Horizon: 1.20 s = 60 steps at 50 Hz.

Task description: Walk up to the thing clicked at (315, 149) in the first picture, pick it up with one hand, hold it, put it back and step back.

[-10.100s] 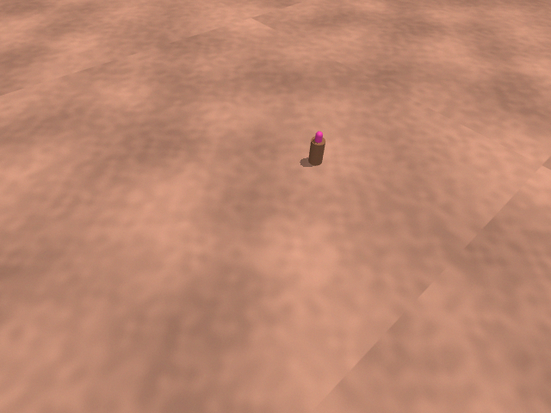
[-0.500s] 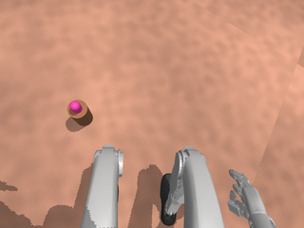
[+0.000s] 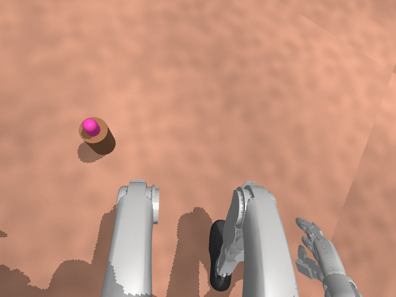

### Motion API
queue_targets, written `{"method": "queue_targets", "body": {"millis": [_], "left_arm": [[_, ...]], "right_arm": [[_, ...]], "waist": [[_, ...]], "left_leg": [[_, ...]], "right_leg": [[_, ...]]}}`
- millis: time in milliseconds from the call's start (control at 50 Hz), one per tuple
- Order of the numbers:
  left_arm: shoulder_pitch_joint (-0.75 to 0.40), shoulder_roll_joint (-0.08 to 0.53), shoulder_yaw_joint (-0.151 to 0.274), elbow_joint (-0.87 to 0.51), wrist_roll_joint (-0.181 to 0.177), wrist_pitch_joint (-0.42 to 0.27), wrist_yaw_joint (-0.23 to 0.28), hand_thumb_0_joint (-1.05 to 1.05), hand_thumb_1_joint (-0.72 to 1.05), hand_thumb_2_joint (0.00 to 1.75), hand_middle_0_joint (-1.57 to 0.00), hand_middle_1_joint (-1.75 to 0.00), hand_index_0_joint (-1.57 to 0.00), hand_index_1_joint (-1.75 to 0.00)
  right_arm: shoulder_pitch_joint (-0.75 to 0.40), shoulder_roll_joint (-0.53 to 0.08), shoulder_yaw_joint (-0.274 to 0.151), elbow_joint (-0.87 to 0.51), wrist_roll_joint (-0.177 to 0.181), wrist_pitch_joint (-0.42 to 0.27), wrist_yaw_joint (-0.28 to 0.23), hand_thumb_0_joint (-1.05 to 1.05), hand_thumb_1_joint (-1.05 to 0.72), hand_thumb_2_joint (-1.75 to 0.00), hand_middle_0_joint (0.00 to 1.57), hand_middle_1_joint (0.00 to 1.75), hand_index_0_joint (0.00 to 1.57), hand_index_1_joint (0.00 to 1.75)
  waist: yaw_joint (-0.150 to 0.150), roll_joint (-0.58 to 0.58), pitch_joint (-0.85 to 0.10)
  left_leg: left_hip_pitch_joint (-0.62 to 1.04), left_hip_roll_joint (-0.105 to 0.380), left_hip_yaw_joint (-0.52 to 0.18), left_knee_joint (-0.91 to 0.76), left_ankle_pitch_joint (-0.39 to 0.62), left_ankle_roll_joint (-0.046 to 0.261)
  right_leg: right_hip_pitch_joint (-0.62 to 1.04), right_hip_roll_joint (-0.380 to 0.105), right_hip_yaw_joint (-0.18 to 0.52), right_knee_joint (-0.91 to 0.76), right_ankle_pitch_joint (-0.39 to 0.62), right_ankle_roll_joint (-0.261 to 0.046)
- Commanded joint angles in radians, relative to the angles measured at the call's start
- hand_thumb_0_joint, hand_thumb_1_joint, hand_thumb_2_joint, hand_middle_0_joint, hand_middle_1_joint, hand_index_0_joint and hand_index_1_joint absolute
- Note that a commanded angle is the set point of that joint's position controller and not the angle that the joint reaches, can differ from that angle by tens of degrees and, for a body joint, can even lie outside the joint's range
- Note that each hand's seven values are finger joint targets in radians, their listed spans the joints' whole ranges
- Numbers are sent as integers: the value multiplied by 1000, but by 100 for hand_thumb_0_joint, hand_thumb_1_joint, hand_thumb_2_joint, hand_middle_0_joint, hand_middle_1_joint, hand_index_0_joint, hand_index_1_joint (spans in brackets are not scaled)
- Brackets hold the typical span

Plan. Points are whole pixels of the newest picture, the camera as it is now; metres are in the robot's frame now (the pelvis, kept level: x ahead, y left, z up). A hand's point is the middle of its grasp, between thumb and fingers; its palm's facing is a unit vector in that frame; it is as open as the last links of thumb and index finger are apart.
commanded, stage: go down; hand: left
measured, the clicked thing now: (96, 134) +0.46 +0.28 -0.32
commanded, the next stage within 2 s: approach in 0.62 s
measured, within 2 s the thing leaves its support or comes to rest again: neither
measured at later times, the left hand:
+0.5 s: hand out of the picture +0.33 +0.46 -0.02, palm faces +0.36 -0.93 -0.09, open 17.5 cm
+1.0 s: hand out of the picture +0.34 +0.45 -0.08, palm faces +0.38 -0.93 -0.01, open 17.6 cm
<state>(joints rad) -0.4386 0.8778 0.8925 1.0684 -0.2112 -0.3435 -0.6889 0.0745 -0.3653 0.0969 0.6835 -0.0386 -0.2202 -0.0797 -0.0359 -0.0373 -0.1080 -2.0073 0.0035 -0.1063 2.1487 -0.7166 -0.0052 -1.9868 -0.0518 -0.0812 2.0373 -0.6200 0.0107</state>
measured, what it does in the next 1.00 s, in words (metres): lowers itself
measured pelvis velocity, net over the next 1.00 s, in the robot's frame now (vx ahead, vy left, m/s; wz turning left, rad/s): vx -0.01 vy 0.00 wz -0.02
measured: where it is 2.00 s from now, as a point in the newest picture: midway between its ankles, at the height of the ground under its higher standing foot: (179, 271)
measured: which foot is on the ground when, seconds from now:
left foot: down 0.00-1.00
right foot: down 0.00-1.00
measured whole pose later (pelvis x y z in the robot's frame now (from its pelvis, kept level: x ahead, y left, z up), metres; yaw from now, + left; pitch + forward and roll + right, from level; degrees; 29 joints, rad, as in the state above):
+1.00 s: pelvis -0.01 +0.00 -0.06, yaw -1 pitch +30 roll -8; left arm -0.56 0.91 0.91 1.25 -0.29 -0.55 -0.72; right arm 0.04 -0.39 0.15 0.69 -0.08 -0.22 -0.03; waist -0.07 -0.08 -0.03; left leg -2.15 0.00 -0.12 2.35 -0.72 0.00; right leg -2.13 -0.05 -0.08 2.22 -0.61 0.02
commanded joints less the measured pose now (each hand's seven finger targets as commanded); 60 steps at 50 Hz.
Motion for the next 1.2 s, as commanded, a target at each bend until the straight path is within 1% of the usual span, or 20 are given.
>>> {"method": "queue_targets", "body": {"millis": [0,60,120,180,220,260,340,500,540,640,680,740,760,780,840,920,1000,1060,1100,1180], "left_arm": [[-118,476,88,-189,-32,-64,3,0,-59,13,-3,-12,-4,-11],[-108,452,74,-163,-36,-59,-2,0,-59,13,-3,-12,-4,-11],[-113,481,93,-178,-38,-65,-5,0,-58,12,-3,-12,-4,-11],[-118,451,77,-149,-34,-63,-9,0,-59,13,-2,-12,-4,-11],[-155,478,85,-180,-35,-70,-8,0,-59,12,-2,-12,-4,-11],[-143,488,90,-159,-35,-69,-7,0,-58,12,-2,-12,-4,-10],[-150,484,88,-177,-37,-78,-15,0,-58,12,-2,-12,-4,-10],[-159,488,98,-170,-50,-83,-25,0,-58,12,-2,-11,-4,-10],[-136,497,115,-173,-54,-85,-25,0,-60,11,-3,-11,-4,-10],[-147,472,108,-152,-59,-91,-33,0,-60,11,-2,-12,-5,-10],[-153,503,119,-152,-58,-96,-31,0,-61,11,-2,-11,-4,-10],[-136,457,104,-113,-64,-104,-39,0,-61,1,-7,-8,-7,-8],[-169,442,95,-104,-66,-112,-43,0,-61,1,-7,-9,-8,-8],[-159,423,94,-71,-73,-122,-43,0,-61,0,-8,-9,-8,-8],[-218,395,74,-38,-93,-185,-52,0,-61,1,-8,-10,-9,-9],[-248,336,31,51,-105,-271,-43,0,-61,2,-7,-11,-9,-10],[-265,342,15,102,-89,-342,-19,0,-61,2,-7,-10,-9,-9],[-294,415,47,79,-76,-401,14,0,-61,2,-7,-11,-9,-9],[-317,454,53,54,-59,-437,31,0,-61,3,-7,-12,-9,-10],[-272,438,52,114,-44,-497,63,0,-61,4,-7,-12,-9,-11]], "right_arm": [[115,-236,-85,-57,7,-25,-20,0,-87,-90,20,30,20,30],[121,-230,-78,-57,5,-23,-18,0,-88,-90,20,30,20,30],[120,-235,-77,-59,3,-22,-16,0,-88,-90,20,30,20,30],[119,-240,-82,-53,4,-20,-15,0,-88,-90,20,30,20,30],[122,-242,-79,-50,3,-20,-13,0,-88,-90,20,30,20,30],[125,-240,-76,-56,4,-20,-10,0,-88,-90,20,30,20,30],[120,-249,-77,-51,2,-16,-9,0,-88,-90,20,30,20,30],[119,-251,-77,-53,7,-13,-3,0,-88,-90,20,30,20,30],[125,-251,-73,-52,4,-13,-1,0,-89,-90,20,30,20,30],[124,-256,-76,-45,4,-9,0,0,-89,-90,20,30,20,30],[115,-249,-69,-48,1,-9,1,0,-89,-90,20,30,20,30],[113,-250,-70,-44,-2,-8,4,0,-90,-90,20,30,20,30],[114,-250,-71,-40,-4,-10,6,0,-90,-90,20,30,20,30],[109,-249,-68,-39,-4,-11,7,0,-90,-90,20,30,20,30],[99,-255,-53,-37,-18,-19,14,0,-89,-89,20,30,20,30],[81,-266,-31,-40,-42,-20,25,0,-89,-89,20,30,20,30],[57,-288,-9,-44,-69,-9,38,0,-89,-89,20,30,20,30],[33,-301,16,-46,-90,6,51,0,-89,-89,20,30,20,30],[22,-308,34,-47,-106,24,60,0,-89,-89,20,30,20,30],[-22,-330,69,-56,-137,59,73,0,-90,-89,20,30,20,30]], "waist": [[59,257,-587],[44,235,-572],[58,253,-619],[44,254,-559],[46,283,-572],[41,232,-572],[47,295,-570],[39,272,-570],[55,283,-598],[37,266,-575],[44,243,-589],[30,230,-553],[10,218,-528],[13,200,-507],[-23,178,-486],[-47,159,-459],[-49,204,-457],[-37,243,-472],[-46,300,-484],[-71,353,-448]], "left_leg": [[395,8,18,-348,113,23],[376,6,25,-329,139,24],[398,1,39,-301,197,22],[380,7,19,-316,135,22],[383,7,18,-314,123,21],[347,3,28,-298,115,28],[384,8,18,-306,128,19],[361,3,20,-278,121,23],[381,2,22,-266,174,17],[361,-1,22,-249,168,21],[331,-4,38,-230,163,26],[308,-3,38,-220,165,26],[287,-2,35,-210,147,28],[271,-1,31,-202,139,28],[233,1,32,-149,137,29],[204,3,32,-101,117,26],[230,11,12,-68,126,12],[225,13,16,-37,124,9],[256,20,8,-26,165,0],[282,28,-21,-5,184,-13]], "right_leg": [[291,39,-13,-152,51,-46],[302,39,-14,-151,65,-45],[311,37,-6,-140,99,-48],[246,39,-16,-128,63,-49],[251,37,-15,-121,58,-47],[278,38,-14,-132,46,-43],[234,36,-18,-100,60,-48],[214,35,-17,-90,53,-47],[224,33,-15,-76,88,-49],[202,32,-19,-68,81,-48],[240,33,-11,-77,75,-45],[215,35,-15,-63,76,-46],[201,35,-19,-59,62,-44],[184,37,-20,-53,55,-45],[177,41,-28,-30,56,-42],[171,48,-41,-8,46,-40],[123,52,-65,51,54,-44],[137,57,-77,80,57,-43],[143,59,-85,112,90,-45],[115,60,-114,160,108,-44]]}}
